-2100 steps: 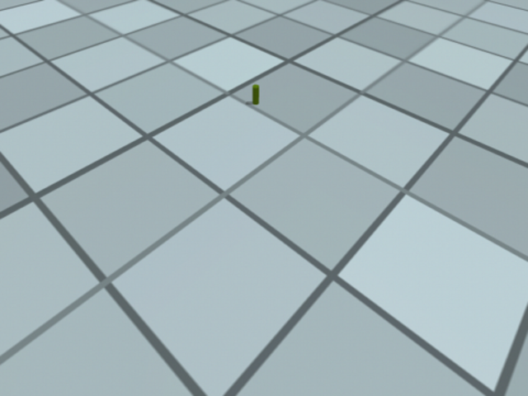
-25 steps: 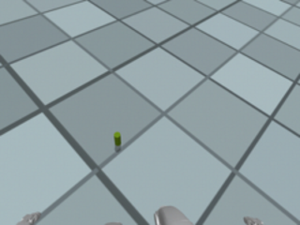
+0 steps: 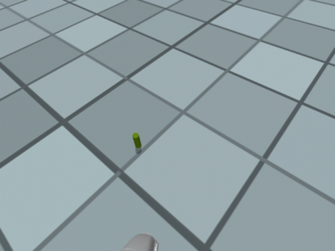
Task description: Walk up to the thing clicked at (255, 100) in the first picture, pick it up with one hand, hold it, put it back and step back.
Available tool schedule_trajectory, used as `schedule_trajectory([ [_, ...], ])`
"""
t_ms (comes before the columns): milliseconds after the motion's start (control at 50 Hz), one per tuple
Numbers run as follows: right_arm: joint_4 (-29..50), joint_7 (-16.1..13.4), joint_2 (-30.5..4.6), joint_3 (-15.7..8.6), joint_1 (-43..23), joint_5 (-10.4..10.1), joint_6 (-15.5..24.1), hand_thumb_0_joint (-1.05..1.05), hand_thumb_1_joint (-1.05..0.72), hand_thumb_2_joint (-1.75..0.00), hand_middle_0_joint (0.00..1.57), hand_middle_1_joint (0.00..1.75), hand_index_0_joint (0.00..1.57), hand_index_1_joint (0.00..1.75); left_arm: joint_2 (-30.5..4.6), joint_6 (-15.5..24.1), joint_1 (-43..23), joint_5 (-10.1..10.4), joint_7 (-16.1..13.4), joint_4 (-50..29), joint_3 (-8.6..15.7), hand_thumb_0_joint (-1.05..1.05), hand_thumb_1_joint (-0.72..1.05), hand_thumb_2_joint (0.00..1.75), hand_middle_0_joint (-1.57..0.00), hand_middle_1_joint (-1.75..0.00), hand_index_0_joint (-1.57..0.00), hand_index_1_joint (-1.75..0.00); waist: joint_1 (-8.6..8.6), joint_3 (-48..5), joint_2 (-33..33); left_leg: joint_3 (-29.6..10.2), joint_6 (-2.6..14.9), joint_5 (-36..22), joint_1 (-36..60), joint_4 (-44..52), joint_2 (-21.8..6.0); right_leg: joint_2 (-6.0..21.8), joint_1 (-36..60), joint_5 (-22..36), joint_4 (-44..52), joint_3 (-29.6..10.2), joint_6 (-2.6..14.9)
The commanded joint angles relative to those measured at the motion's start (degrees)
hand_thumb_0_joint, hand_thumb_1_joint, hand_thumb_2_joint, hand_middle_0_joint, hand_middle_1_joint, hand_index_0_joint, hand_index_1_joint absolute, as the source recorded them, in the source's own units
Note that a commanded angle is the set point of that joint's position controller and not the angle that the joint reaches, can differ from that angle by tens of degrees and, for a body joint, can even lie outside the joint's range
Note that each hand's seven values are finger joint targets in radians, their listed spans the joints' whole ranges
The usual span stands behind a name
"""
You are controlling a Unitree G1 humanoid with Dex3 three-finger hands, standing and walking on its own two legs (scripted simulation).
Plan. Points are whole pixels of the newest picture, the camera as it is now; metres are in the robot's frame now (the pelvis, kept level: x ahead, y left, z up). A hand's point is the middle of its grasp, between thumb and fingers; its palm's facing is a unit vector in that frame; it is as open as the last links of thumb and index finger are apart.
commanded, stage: step back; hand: left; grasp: from above
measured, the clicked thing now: (137, 140) +0.87 +0.27 -0.70
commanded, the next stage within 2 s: stand in 1.40 s
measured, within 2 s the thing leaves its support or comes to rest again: neither
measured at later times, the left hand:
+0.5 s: hand out of the picture -0.11 +0.25 -0.16, palm faces +0.05 -0.92 -0.38, open 7.4 cm
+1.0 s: hand out of the picture -0.12 +0.28 -0.15, palm faces +0.04 -0.92 -0.40, open 7.4 cm
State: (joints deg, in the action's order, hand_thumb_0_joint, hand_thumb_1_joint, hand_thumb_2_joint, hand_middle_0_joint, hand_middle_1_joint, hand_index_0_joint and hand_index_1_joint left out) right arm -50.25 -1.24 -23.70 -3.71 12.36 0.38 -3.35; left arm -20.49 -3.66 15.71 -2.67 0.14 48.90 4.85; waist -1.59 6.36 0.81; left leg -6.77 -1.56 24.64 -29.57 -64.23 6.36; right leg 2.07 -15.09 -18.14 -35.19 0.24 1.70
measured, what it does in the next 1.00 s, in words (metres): walks backwards: left foot, then right foot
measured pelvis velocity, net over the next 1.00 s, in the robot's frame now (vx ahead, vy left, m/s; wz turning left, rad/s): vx -0.17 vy -0.01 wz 0.05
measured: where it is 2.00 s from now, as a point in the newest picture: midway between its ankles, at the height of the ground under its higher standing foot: outside the picture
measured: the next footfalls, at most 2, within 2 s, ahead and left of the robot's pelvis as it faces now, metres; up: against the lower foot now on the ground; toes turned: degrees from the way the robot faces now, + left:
left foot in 0.18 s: -0.07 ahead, +0.12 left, +0.00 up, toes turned +4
right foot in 0.46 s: -0.13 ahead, -0.14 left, +0.00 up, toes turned +4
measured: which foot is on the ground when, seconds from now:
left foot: up 0.00-0.16, down 0.18-0.48, up 0.50-0.70, down 0.72-1.00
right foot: down 0.00-0.20, up 0.22-0.44, down 0.46-0.76, up 0.78-1.00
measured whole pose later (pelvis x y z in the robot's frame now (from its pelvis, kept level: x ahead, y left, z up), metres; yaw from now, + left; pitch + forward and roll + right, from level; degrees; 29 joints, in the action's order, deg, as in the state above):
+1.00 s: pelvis -0.17 -0.01 +0.00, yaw +3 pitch -2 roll +0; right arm -56.4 1.5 -20.6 -3.4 14.9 2.3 0.7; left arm -24.3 0.9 12.8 -1.2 1.5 57.5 4.5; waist 1.0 3.5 -0.9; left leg -0.1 0.0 17.2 -13.0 -32.4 -1.0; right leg 1.0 -18.2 -21.7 -37.7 1.1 1.2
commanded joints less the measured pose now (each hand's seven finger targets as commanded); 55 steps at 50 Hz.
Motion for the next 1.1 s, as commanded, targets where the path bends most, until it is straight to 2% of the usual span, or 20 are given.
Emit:
schedule_trajectory([
  [0, 5.79, -0.95, -7.16, -1.23, -2.88, 0.53, 2.19, 0.0, -0.9, -0.9, 0.2, 0.3, 0.2, 0.3, -14.11, 2.15, -3.59, -0.21, -2.06, -7.66, 3.76, 0.0, 0.9, 0.9, -0.2, -0.3, -0.2, -0.3, -1.78, -4.95, -11.32, 2.41, -0.32, 5.51, -2.08, 7.87, -1.63, 12.16, 11.05, 29.03, 6.93, -8.44, 9.19],
  [140, 1.43, -0.74, -8.4, -2.36, 7.09, 0.95, 2.34, 0.0, -0.9, -0.9, 0.2, 0.3, 0.2, 0.3, -15.2, 0.7, -8.14, 1.43, -1.89, -9.19, 2.77, 0.0, 0.9, 0.9, -0.2, -0.3, -0.2, -0.3, 2.19, -11.75, -8.81, 8.18, 2.59, -11.13, 16.73, 39.29, -4.85, 13.14, 6.56, 23.85, 0.61, -9.47, 5.78],
  [160, 1.25, -0.82, -11.08, -3.24, 6.6, 1.5, 2.31, 0.0, -0.9, -0.9, 0.2, 0.3, 0.2, 0.3, -13.15, 0.66, -8.19, 1.39, -1.67, -9.47, 1.97, 0.0, 0.9, 0.9, -0.2, -0.3, -0.2, -0.3, 2.25, -10.83, -2.94, -1.18, 5.43, -13.23, 19.54, 41.61, -11.38, 10.01, -1.21, 12.75, -2.73, -8.01, 3.02],
  [180, 2.71, -0.17, -17.08, -4.1, 1.95, 1.16, 2.2, 0.0, -0.9, -0.9, 0.2, 0.3, 0.2, 0.3, -11.4, 1.01, -9.12, 1.99, -1.59, -10.13, 1.39, 0.0, 0.9, 0.9, -0.2, -0.3, -0.2, -0.3, 1.2, -9.11, 11.45, -16.38, 12.98, -20.58, 18.66, 43.29, -23.17, -0.92, -9.91, -5.71, -11.74, 1.94, -0.38],
  [200, 3.77, 0.05, -19.75, -4.52, -0.02, 1.43, 2.33, 0.0, -0.9, -0.9, 0.2, 0.3, 0.2, 0.3, -13.63, 0.98, -14.07, 1.6, -2.14, -9.76, 2.93, 0.0, 0.9, 0.9, -0.2, -0.3, -0.2, -0.3, 4.53, -6.37, 14.0, -23.59, 20.01, -24.5, 9.08, 46.14, -29.73, -2.87, -7.9, -18.51, -25.41, -1.34, -1.43],
  [260, 4.36, -0.78, -13.41, -2.15, -4.88, 2.08, 3.27, 0.0, -0.9, -0.9, 0.2, 0.3, 0.2, 0.3, -12.07, 0.74, -9.82, 2.52, -1.74, -6.29, 2.72, 0.0, 0.9, 0.9, -0.2, -0.3, -0.2, -0.3, -0.06, -6.37, 3.85, -8.22, 15.09, -32.97, 9.7, 39.79, -21.17, -6.08, -8.54, -13.14, -36.7, -9.3, 0.02],
  [340, 4.68, -0.07, -11.15, -2.2, -6.45, 2.88, 3.44, 0.0, -0.9, -0.9, 0.2, 0.3, 0.2, 0.3, -11.57, 2.6, -6.17, 1.77, -0.26, -3.19, 2.03, 0.0, 0.9, 0.9, -0.2, -0.3, -0.2, -0.3, 1.35, -4.9, 9.25, -5.79, 12.63, 0.83, 13.44, 42.62, -17.7, -2.99, -6.18, -12.16, -13.38, -3.37, -1.53],
  [400, 3.46, 0.68, -12.6, -2.76, -4.82, 2.77, 2.44, 0.0, -0.9, -0.9, 0.2, 0.3, 0.2, 0.3, -10.33, 4.75, -2.89, 1.33, -0.38, 0.76, 1.95, 0.0, 0.9, 0.9, -0.2, -0.3, -0.2, -0.3, 0.45, -6.57, 8.41, -3.17, 11.12, 3.43, 11.97, 36.76, -17.26, -4.22, 6.31, -4.77, 14.48, 0.73, 0.12],
  [440, 3.6, 0.95, -6.77, -1.21, -1.89, 1.97, 2.23, 0.0, -0.9, -0.9, 0.2, 0.3, 0.2, 0.3, -15.53, 6.17, -0.2, -0.33, -1.13, 2.37, 3.37, 0.0, 0.9, 0.9, -0.2, -0.3, -0.2, -0.3, 0.29, -6.27, -6.2, 2.96, 4.36, 6.13, -4.92, 20.59, -9.56, 5.51, 17.26, -14.79, 19.4, -21.34, 3.54],
  [460, 4.16, 0.46, -7.67, -1.54, -6.09, 2.21, 2.22, 0.0, -0.9, -0.9, 0.2, 0.3, 0.2, 0.3, -21.12, 6.01, -4.34, -0.43, -1.3, 0.87, 4.55, 0.0, 0.9, 0.9, -0.2, -0.3, -0.2, -0.3, -1.7, -2.23, -11.46, 1.49, 2.33, 7.51, -3.49, 16.56, -8.05, 18.27, -0.73, -32.27, 24.31, -35.79, 10.62],
  [480, 3.04, 0.65, -10.81, -2.72, -7.56, 2.03, 2.3, 0.0, -0.9, -0.9, 0.2, 0.3, 0.2, 0.3, -21.02, 6.32, -8.85, -0.25, -1.19, -0.3, 4.1, 0.0, 0.9, 0.9, -0.2, -0.3, -0.2, -0.3, -0.1, 3.8, -7.44, -3.03, 1.62, 4.79, 2.79, 12.66, -9.06, 19.36, -13.03, -36.83, 25.4, -36.84, 11.81],
  [520, 0.82, 1.68, -9.59, -2.35, -4.8, 1.13, 3.03, 0.0, -0.9, -0.9, 0.2, 0.3, 0.2, 0.3, -16.5, 7.2, -10.82, 0.25, -1.17, 0.2, 2.92, 0.0, 0.9, 0.9, -0.2, -0.3, -0.2, -0.3, 1.9, 2.96, -2.9, -0.67, 1.69, -2.24, 3.15, 13.76, -7.85, 12.38, -6.85, -25.2, 22.04, -24.33, 8.24],
  [680, -2.52, 2.37, -8.41, -2.95, -0.95, 1.83, 5.2, 0.0, -0.9, -0.9, 0.2, 0.3, 0.2, 0.3, -15.14, 5.63, -6.92, 0.36, 0.12, 2.05, 1.69, 0.0, 0.9, 0.9, -0.2, -0.3, -0.2, -0.3, 1.94, -2.09, -7.09, 6.62, 2.13, -3.06, 21.19, 37.98, -5.31, 7.94, -7.87, -16.19, 13.64, -11.59, 5.66],
  [700, -3.09, 2.03, -9.41, -3.41, 0.88, 2.03, 5.67, 0.0, -0.9, -0.9, 0.2, 0.3, 0.2, 0.3, -13.31, 5.33, -4.73, 0.48, 0.26, 2.48, 0.83, 0.0, 0.9, 0.9, -0.2, -0.3, -0.2, -0.3, 2.76, -3.63, -2.67, 2.65, 3.03, -0.78, 26.82, 42.06, -6.96, 5.0, -11.11, -14.02, 7.12, -7.73, 4.22],
  [740, -3.02, 1.85, -17.21, -4.95, 3.93, 2.11, 6.06, 0.0, -0.9, -0.9, 0.2, 0.3, 0.2, 0.3, -13.23, 5.31, -7.14, 1.47, -0.08, 2.41, 1.17, 0.0, 0.9, 0.9, -0.2, -0.3, -0.2, -0.3, 4.78, -3.08, 8.24, -28.39, 13.94, 27.38, 23.14, 54.46, -26.42, -2.11, -19.9, -14.73, -14.95, -0.22, -0.02],
  [760, -2.43, 1.78, -16.59, -4.92, 2.5, 1.94, 6.46, 0.0, -0.9, -0.9, 0.2, 0.3, 0.2, 0.3, -15.12, 5.55, -7.06, 1.17, -0.08, 2.3, 1.6, 0.0, 0.9, 0.9, -0.2, -0.3, -0.2, -0.3, 4.2, -1.19, 3.81, -27.4, 15.79, 21.84, 20.93, 53.97, -26.63, -0.6, -18.49, -12.01, -17.97, -4.77, 0.09],
  [980, -0.87, 1.61, -8.73, -1.53, -4.36, 0.78, 4.54, 0.0, -0.9, -0.9, 0.2, 0.3, 0.2, 0.3, -11.53, 6.37, -0.64, 1.26, -0.08, 7.02, 1.99, 0.0, 0.9, 0.9, -0.2, -0.3, -0.2, -0.3, -1.78, -4.01, 4.81, -1.68, 6.83, -1.07, 3.37, 37.23, -14.29, -3.29, 12.47, 3.19, 8.78, 2.58, -0.23],
  [1020, -0.25, 1.01, -3.68, 0.09, -2.22, 0.27, 4.56, 0.0, -0.9, -0.9, 0.2, 0.3, 0.2, 0.3, -18.32, 7.26, 0.32, 0.41, -0.97, 6.31, 3.3, 0.0, 0.9, 0.9, -0.2, -0.3, -0.2, -0.3, -2.23, -5.79, -11.76, 2.62, 1.99, 2.89, -4.35, 19.11, -4.23, 14.85, 14.08, -6.72, 20.84, -26.53, 5.23],
  [1040, -1.64, 0.21, -7.88, -1.21, -2.29, 0.62, 4.21, 0.0, -0.9, -0.9, 0.2, 0.3, 0.2, 0.3, -20.74, 7.24, -5.15, 0.48, -0.78, 4.7, 3.44, 0.0, 0.9, 0.9, -0.2, -0.3, -0.2, -0.3, -1.18, -3.49, -8.41, 0.21, 1.66, 9.32, 1.4, 13.04, -6.32, 21.92, 3.3, -10.22, 20.78, -30.97, 12.16],
  [1080, -3.66, 0.29, -8.92, -1.41, 0.43, 0.27, 4.51, 0.0, -0.9, -0.9, 0.2, 0.3, 0.2, 0.3, -17.06, 7.49, -7.88, 1.33, -0.86, 3.68, 2.63, 0.0, 0.9, 0.9, -0.2, -0.3, -0.2, -0.3, 0.52, -2.27, -4.16, -1.04, 2.04, 6.08, 2.43, 12.21, -7.7, 18.08, 3.65, -0.09, 17.73, -22.87, 11.72],
])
